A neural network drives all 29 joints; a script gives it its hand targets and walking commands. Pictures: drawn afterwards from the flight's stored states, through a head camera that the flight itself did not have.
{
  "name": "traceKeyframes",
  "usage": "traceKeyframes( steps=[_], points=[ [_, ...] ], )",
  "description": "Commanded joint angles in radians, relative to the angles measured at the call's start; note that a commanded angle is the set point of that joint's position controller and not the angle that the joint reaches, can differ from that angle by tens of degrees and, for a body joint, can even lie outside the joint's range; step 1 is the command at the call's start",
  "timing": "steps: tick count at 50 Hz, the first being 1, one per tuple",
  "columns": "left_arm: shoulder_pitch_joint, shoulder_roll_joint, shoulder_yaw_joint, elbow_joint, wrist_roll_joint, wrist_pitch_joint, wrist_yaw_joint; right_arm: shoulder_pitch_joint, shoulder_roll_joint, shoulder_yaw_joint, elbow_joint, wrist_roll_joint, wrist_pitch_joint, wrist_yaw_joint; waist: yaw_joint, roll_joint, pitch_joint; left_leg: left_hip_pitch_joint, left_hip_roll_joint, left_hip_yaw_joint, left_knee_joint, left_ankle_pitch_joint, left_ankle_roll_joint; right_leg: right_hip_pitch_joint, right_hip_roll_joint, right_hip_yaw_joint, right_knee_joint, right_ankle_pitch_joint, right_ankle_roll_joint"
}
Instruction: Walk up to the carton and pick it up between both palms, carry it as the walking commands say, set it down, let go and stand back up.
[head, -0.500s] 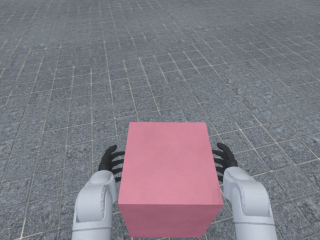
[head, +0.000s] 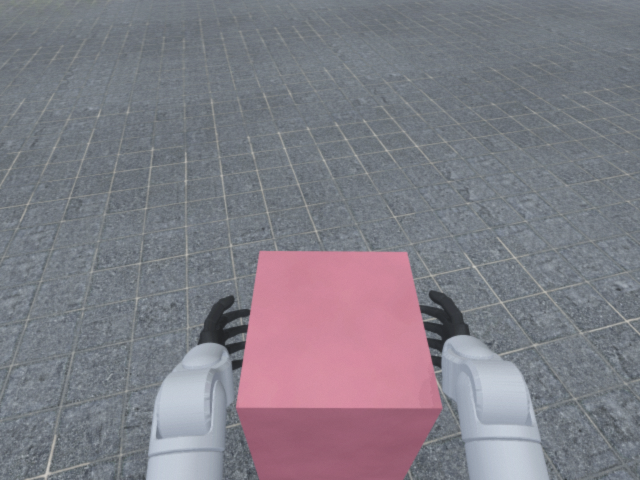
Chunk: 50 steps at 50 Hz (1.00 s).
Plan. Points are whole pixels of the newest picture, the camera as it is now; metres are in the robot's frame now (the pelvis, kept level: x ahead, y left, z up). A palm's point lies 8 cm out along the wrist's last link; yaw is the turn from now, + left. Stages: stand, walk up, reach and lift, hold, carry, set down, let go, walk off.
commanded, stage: carry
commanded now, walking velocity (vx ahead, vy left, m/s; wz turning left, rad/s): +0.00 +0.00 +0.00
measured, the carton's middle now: (332, 368) +0.29 +0.00 -0.02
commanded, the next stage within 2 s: hold in 1.06 s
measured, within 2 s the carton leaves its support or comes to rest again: neither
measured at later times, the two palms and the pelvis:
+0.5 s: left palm (205, 379) +0.24 +0.15 +0.05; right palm (457, 372) +0.24 -0.14 +0.05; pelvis -0.03 +0.00 +0.00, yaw +0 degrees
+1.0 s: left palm (198, 381) +0.24 +0.16 +0.05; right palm (451, 374) +0.24 -0.13 +0.06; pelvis -0.03 +0.01 +0.00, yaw +0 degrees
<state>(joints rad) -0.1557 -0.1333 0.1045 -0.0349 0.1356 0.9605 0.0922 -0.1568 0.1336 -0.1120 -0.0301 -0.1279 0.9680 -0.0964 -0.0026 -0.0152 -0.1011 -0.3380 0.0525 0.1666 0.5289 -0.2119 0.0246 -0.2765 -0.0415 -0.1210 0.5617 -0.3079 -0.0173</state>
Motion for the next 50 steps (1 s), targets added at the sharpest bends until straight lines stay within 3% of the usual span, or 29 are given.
traceKeyframes(
  steps=[1, 21, 50],
  points=[
    [-0.563, -0.807, -0.517, -0.204, -0.275, -0.054, -0.194, -0.574, 0.818, 0.546, -0.203, 0.275, -0.060, 0.197, 0.002, 0.005, -0.319, 0.162, 0.128, -0.123, -0.069, 0.144, 0.005, 0.025, -0.127, 0.121, -0.121, 0.170, -0.017],
    [-0.568, -0.807, -0.516, -0.220, -0.282, -0.035, -0.193, -0.574, 0.814, 0.554, -0.216, 0.285, -0.045, 0.197, 0.003, 0.013, -0.322, 0.144, 0.131, -0.140, -0.100, 0.049, 0.011, -0.009, -0.116, 0.132, -0.136, 0.082, -0.020],
    [-0.576, -0.827, -0.520, -0.222, -0.288, -0.018, -0.197, -0.576, 0.820, 0.554, -0.211, 0.287, -0.030, 0.202, 0.004, 0.025, -0.335, 0.147, 0.144, -0.158, -0.119, 0.042, 0.013, -0.004, -0.107, 0.131, -0.121, 0.092, -0.014]
  ],
)
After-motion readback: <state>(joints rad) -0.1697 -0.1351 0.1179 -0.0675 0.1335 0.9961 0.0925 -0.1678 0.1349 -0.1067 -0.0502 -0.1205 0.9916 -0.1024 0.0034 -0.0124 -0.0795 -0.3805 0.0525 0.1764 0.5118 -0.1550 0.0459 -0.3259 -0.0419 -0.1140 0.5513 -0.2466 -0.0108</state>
